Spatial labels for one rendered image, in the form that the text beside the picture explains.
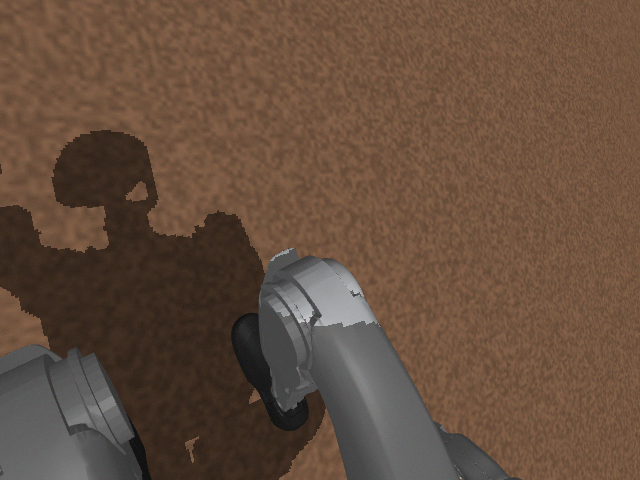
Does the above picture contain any right robot foot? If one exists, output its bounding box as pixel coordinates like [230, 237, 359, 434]
[231, 313, 309, 431]

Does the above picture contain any left robot foot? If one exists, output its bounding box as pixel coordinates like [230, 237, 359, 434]
[127, 415, 152, 480]

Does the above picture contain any right robot hand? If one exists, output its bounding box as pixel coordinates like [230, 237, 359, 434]
[434, 421, 510, 480]

